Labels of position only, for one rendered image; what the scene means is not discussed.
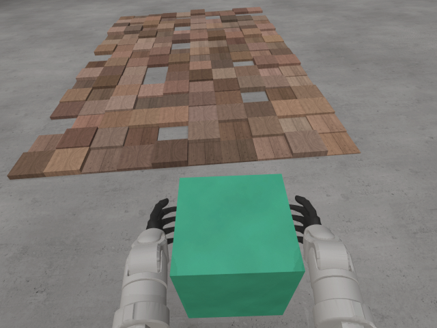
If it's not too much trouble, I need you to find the robot right forearm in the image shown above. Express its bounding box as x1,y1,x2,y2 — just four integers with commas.
303,224,377,328

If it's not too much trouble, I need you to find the carton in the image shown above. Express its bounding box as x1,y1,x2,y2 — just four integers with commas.
170,174,305,318

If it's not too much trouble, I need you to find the right robot hand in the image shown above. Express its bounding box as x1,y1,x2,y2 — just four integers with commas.
289,195,321,244

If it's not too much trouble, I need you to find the left robot hand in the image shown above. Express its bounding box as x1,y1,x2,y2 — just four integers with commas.
146,198,177,244

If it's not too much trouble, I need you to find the robot left forearm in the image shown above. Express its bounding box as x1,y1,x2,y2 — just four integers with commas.
112,228,169,328

